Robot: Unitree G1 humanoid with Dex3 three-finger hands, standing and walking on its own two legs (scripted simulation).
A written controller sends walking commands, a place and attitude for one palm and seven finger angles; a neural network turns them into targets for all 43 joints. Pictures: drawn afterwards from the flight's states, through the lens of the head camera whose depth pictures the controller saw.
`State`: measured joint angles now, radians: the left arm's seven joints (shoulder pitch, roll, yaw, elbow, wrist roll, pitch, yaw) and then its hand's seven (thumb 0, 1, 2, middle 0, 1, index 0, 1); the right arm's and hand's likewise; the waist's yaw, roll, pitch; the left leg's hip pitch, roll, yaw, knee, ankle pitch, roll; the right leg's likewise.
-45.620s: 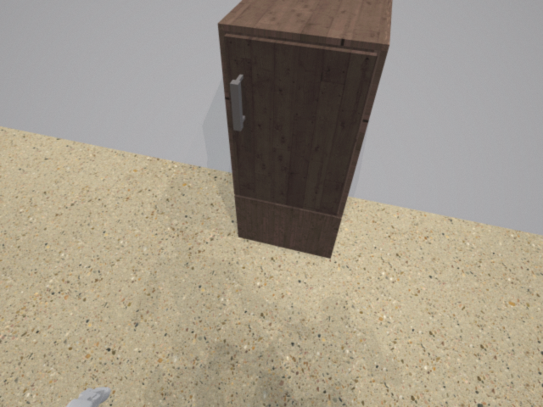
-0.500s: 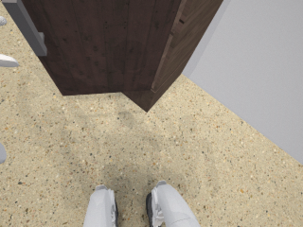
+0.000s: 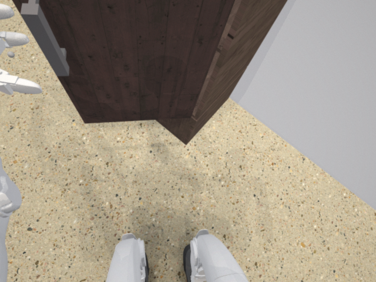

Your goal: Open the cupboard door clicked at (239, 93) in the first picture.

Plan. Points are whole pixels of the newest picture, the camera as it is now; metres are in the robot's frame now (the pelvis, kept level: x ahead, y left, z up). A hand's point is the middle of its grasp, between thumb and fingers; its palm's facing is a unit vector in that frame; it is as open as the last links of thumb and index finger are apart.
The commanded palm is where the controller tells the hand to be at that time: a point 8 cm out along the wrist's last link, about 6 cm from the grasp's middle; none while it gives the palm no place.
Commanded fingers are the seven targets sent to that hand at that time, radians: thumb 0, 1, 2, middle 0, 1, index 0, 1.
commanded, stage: move the hooked fingers beside the handle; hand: left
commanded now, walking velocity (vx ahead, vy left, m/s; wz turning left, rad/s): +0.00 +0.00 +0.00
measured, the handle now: (50, 36) +0.58 +0.22 +0.06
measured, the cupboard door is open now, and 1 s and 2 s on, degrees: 47 47 46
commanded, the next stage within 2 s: slide the fingers in behind the handle in 0.22 s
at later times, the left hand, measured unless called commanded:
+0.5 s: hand (11, 56) +0.52 +0.27 +0.07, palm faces +0.02 -1.00 -0.01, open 14.0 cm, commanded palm +0.51 +0.30 +0.06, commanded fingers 0.00 -0.50 0.30 -0.30 -1.20 -0.30 -1.20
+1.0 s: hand (36, 57) +0.52 +0.23 +0.07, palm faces +0.03 -1.00 -0.01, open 14.0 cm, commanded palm +0.51 +0.26 +0.06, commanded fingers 0.00 -0.50 0.30 -0.30 -1.20 -0.30 -1.20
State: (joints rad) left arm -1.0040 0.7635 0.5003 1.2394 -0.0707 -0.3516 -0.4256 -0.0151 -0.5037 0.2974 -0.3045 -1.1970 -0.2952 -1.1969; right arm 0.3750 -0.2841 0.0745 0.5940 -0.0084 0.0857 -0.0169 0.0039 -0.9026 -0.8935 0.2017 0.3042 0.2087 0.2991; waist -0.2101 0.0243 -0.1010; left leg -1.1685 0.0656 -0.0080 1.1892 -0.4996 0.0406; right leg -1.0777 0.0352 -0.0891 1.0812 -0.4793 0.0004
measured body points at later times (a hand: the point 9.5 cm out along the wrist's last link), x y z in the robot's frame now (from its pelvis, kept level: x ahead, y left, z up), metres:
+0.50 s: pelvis +0.00 +0.00 +0.00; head +0.18 +0.04 +0.41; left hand +0.52 +0.33 +0.07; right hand -0.01 -0.27 -0.10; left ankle +0.02 +0.09 -0.64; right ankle +0.01 -0.13 -0.64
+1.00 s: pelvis +0.00 +0.00 +0.00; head +0.16 +0.04 +0.42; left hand +0.52 +0.29 +0.07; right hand -0.01 -0.26 -0.10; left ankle +0.02 +0.09 -0.64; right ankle +0.01 -0.13 -0.64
